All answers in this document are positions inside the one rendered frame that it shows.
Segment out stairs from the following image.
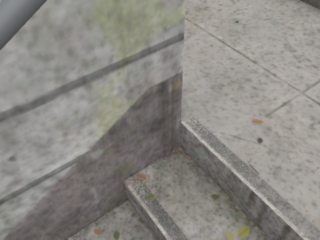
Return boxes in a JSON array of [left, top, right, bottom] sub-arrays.
[[68, 123, 304, 240]]

